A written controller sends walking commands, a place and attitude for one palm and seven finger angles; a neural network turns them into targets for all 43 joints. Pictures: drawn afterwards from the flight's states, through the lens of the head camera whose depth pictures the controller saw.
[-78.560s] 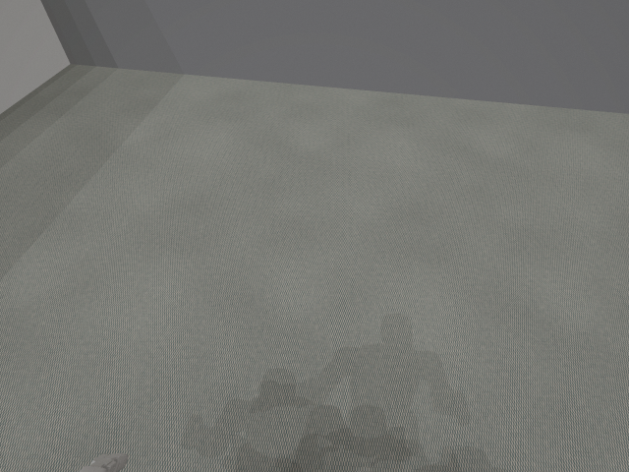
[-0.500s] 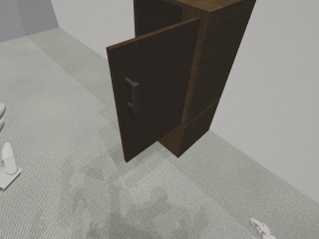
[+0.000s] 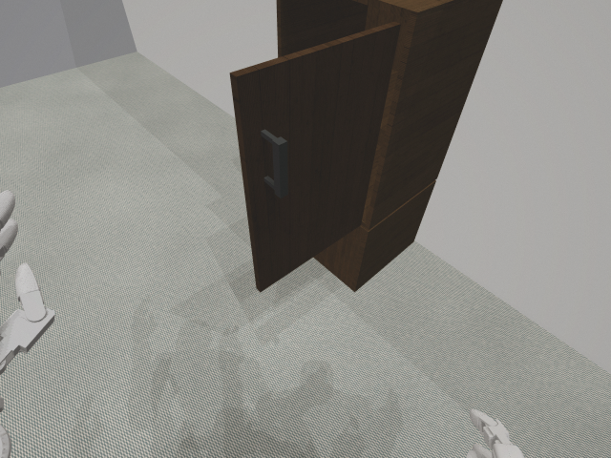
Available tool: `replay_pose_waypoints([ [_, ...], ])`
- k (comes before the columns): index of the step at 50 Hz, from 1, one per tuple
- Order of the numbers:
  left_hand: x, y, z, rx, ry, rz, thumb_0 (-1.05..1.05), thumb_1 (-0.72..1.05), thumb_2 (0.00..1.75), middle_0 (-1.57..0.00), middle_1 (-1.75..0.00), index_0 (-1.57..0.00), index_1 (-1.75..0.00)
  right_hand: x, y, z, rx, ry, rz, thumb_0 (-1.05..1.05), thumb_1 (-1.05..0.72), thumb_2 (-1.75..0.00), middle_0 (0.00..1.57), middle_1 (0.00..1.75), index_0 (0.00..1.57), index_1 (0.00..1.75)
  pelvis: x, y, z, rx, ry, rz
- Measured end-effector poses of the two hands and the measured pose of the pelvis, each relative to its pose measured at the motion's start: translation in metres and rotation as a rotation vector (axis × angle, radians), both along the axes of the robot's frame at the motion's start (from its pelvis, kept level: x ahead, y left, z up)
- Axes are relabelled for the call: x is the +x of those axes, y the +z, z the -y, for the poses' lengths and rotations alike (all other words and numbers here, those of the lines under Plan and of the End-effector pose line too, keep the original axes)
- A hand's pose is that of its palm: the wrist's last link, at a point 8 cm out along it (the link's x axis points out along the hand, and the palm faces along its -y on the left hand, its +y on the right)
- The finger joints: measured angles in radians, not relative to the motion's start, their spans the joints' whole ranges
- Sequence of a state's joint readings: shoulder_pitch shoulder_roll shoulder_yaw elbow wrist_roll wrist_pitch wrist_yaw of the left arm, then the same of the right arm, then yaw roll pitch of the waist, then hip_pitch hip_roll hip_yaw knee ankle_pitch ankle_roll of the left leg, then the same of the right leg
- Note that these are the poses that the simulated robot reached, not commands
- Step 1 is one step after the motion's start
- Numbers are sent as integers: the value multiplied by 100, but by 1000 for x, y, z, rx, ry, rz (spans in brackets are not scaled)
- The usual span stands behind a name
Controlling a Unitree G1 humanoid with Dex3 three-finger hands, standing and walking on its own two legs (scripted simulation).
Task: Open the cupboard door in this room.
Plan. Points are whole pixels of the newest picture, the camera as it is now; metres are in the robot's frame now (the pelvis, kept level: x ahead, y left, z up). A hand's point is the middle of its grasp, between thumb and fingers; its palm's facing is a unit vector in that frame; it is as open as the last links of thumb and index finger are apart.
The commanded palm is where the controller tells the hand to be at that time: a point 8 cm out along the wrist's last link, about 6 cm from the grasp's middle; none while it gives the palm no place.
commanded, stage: stop stepping back and stand still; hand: left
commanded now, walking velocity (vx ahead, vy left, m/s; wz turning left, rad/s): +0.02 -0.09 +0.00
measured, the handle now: (274, 164) +0.60 +0.10 +0.05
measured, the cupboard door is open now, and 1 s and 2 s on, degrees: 88 88 88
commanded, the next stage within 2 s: let the arm hang, fingers relaxed in 0.14 s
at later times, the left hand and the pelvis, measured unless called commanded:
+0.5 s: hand out of the picture +0.08 +0.16 -0.15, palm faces +0.00 -0.98 -0.19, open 7.4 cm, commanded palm none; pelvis +0.00 +0.00 +0.00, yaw +1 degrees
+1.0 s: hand out of the picture -0.04 +0.17 -0.16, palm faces +0.05 -0.98 -0.20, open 7.4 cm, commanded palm none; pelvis -0.02 +0.00 +0.01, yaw +1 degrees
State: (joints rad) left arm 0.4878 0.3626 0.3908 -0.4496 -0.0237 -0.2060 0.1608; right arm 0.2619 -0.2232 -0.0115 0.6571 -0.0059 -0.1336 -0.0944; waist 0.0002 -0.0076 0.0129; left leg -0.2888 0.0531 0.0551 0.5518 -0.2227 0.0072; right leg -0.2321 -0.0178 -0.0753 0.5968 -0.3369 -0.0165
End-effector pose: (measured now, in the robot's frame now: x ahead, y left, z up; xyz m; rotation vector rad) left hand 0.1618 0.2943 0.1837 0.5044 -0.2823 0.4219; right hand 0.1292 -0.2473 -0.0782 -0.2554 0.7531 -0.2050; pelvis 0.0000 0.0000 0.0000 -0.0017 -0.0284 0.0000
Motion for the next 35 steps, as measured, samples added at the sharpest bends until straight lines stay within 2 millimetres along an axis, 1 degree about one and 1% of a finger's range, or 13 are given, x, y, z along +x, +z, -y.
replay_pose_waypoints([
  [4,6,5,-3,56,-12,-19,1,88,90,-21,-31,-21,-30,11,3,-12,37,10,36,1,-90,-90,21,30,21,30,0,0,1,22,-7,5],
  [7,7,12,2,97,-21,-33,1,88,90,-21,-31,-21,-30,18,2,-21,80,43,54,1,-90,-90,21,30,21,30,0,1,5,14,0,4],
  [12,6,10,9,87,-35,-84,1,88,90,-21,-31,-21,-30,24,-2,-24,116,54,30,1,-90,-90,21,30,21,30,5,4,6,-9,-10,-17],
  [13,9,1,7,84,-40,-113,1,89,90,-21,-31,-21,-30,24,-5,-23,120,65,24,1,-90,-90,21,30,21,30,6,4,5,-9,-4,-27],
  [14,15,-18,4,61,-40,-180,1,89,90,-21,-31,-21,-30,25,-12,-21,126,76,3,1,-90,-90,21,30,21,30,7,2,3,-10,6,-37],
  [16,26,-76,-5,-52,-10,-385,0,89,90,-20,-30,-20,-30,23,-29,-17,129,81,-65,1,-90,-90,21,30,21,30,7,-3,-2,-10,26,-52],
  [18,24,-146,-5,-195,37,-631,0,89,90,-20,-30,-20,-30,16,-43,-14,121,79,-139,1,-90,-90,21,30,21,30,5,-8,-5,2,34,-57],
  [19,16,-181,1,-263,56,-758,0,90,90,-20,-30,-20,-30,11,-47,-12,116,79,-173,1,-90,-90,21,30,21,30,3,-9,-5,10,34,-56],
  [21,-11,-240,22,-379,74,-1003,0,90,90,-20,-30,-19,-30,-2,-52,-9,109,73,-232,1,-90,-90,21,30,21,30,1,-8,-3,19,29,-47],
  [23,-49,-281,51,-471,65,-1215,1,91,90,-20,-30,-19,-29,-18,-53,-6,105,52,-296,1,-90,-90,21,30,21,30,-1,-5,0,18,25,-38],
  [25,-90,-308,80,-555,48,-1382,1,91,90,-20,-30,-19,-29,-37,-51,-4,99,23,-363,1,-90,-90,21,30,21,30,-3,-1,3,18,24,-31],
  [29,-135,-317,74,-625,169,-1453,-4,102,90,-21,-30,-21,-30,-78,-50,-3,86,-3,-515,1,-90,-90,20,30,20,30,-7,6,10,6,39,-21],
  [35,-187,-312,63,-615,242,-1599,-2,98,90,-21,-30,-20,-30,-128,-56,-11,120,-38,-660,0,-90,-90,20,30,20,30,-11,12,9,-4,38,-9],
])
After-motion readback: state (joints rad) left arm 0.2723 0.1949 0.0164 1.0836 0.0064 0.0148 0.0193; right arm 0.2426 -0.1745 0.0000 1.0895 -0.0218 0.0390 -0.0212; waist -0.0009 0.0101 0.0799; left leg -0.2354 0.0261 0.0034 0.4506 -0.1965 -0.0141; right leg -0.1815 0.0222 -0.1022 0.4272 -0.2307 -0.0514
